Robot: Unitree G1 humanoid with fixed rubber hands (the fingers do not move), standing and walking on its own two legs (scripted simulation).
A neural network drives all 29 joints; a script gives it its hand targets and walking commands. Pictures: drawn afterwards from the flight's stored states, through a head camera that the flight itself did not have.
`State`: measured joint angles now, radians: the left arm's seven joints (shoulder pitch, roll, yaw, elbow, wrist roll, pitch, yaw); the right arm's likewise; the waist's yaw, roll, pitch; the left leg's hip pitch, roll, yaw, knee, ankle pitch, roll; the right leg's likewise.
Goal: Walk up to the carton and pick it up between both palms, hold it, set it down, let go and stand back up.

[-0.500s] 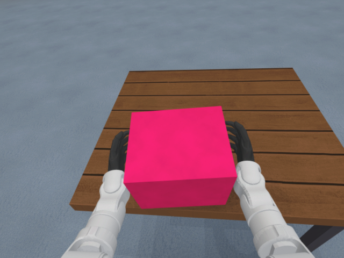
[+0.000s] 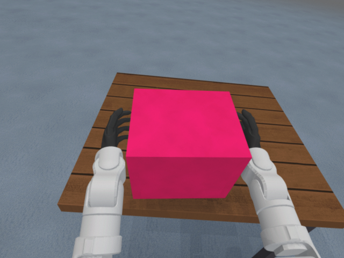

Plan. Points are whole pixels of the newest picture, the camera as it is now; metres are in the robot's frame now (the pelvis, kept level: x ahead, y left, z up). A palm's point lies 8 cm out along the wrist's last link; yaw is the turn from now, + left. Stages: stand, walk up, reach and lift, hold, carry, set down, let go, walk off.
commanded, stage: reach and lift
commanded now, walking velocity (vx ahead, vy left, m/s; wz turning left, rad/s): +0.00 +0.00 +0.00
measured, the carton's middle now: (181, 145) +0.36 -0.02 +0.13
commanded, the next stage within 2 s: hold in 0.88 s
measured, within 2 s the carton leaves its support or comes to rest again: neither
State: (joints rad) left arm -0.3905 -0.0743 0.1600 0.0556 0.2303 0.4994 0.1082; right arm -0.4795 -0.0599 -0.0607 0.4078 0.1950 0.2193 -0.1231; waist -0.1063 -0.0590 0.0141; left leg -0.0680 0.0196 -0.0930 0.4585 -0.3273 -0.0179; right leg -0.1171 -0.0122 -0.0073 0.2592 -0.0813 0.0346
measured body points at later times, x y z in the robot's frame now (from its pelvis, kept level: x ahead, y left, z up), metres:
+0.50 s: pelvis -0.02 -0.02 +0.00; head -0.04 -0.01 +0.45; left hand +0.36 +0.12 +0.14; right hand +0.36 -0.19 +0.14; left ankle -0.05 +0.12 -0.74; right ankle +0.04 -0.16 -0.74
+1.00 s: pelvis -0.02 -0.01 +0.00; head -0.06 +0.00 +0.45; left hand +0.36 +0.13 +0.17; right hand +0.36 -0.18 +0.18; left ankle -0.05 +0.12 -0.74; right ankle +0.04 -0.16 -0.74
